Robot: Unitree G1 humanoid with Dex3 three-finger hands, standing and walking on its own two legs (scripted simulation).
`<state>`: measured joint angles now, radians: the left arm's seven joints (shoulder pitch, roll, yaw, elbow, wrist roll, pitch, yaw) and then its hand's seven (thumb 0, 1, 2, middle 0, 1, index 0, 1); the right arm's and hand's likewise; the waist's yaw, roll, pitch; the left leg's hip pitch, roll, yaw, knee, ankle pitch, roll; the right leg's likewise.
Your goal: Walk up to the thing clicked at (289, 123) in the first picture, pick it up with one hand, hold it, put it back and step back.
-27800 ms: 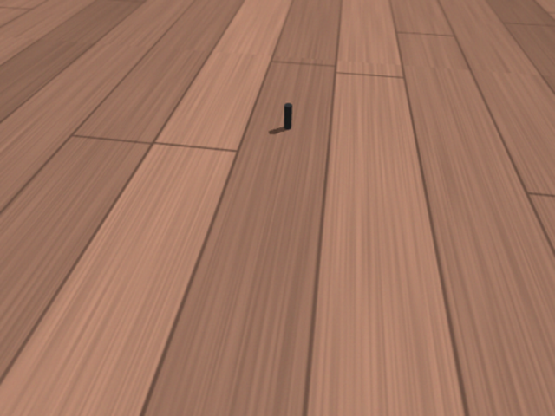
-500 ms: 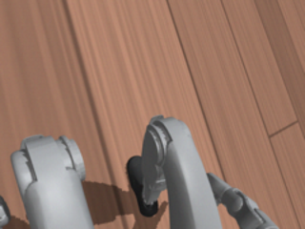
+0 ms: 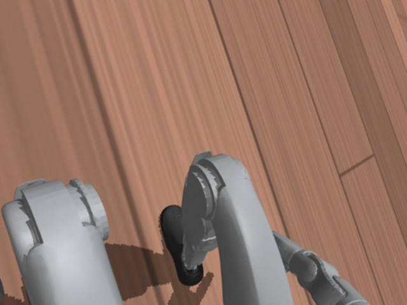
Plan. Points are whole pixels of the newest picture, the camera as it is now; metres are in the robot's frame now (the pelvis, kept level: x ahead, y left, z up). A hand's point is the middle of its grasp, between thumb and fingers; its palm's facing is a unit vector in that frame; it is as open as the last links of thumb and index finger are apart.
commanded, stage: loosen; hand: left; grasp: from the side
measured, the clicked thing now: out of the picture +0.41 +0.30 -0.20
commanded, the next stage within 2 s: open in 0.08 s
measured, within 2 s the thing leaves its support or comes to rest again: neither
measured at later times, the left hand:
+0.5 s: hand out of the picture +0.42 +0.28 -0.17, palm faces +0.43 -0.90 +0.03, open 12.3 cm
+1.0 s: hand out of the picture +0.41 +0.32 -0.13, palm faces +0.47 -0.88 +0.02, open 17.3 cm
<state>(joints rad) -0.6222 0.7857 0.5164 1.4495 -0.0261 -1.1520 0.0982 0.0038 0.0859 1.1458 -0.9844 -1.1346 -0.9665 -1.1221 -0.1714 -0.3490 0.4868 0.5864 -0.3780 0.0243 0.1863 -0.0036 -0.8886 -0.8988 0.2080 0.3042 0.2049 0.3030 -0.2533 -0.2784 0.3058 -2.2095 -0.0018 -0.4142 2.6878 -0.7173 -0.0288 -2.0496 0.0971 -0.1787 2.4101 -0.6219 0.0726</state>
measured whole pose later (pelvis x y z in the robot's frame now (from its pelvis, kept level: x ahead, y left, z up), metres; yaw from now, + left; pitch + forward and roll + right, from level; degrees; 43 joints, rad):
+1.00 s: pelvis +0.00 +0.00 +0.01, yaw +0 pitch +12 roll -19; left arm -0.58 0.77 0.55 1.20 -0.03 -1.07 0.05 -0.02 -0.49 0.10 -0.06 -0.01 -0.04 -0.01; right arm -0.14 -0.33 0.45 0.56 -0.34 0.07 0.17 0.00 -0.90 -0.90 0.21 0.30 0.21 0.30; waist -0.21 -0.27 0.26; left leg -2.19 0.00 -0.41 2.66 -0.73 -0.03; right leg -2.03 0.08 -0.19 2.38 -0.63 0.06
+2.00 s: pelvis +0.05 -0.03 +0.27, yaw +14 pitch +28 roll -3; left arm 0.05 0.38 0.22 0.32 0.01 0.06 0.10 -0.01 -0.53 0.06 -0.06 -0.06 -0.06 -0.05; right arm 0.09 -0.24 -0.01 0.49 0.05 0.07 -0.09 0.01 -0.90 -0.90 0.21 0.31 0.20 0.30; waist -0.04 0.00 -0.17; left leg -1.56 0.06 -0.09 1.70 -0.64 -0.04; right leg -1.52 -0.03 -0.03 1.66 -0.63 0.03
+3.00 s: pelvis +0.10 -0.02 +0.44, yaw +16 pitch +7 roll -2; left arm 0.45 0.21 -0.01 -0.02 -0.01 0.30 0.15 -0.01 -0.57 0.04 -0.05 -0.05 -0.05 -0.05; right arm 0.27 -0.20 0.03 0.50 0.01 -0.12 -0.19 0.01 -0.90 -0.90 0.21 0.30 0.20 0.30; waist -0.02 0.04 -0.11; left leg -0.64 0.07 -0.05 0.98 -0.46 -0.04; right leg -0.59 -0.03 -0.05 0.92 -0.45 0.03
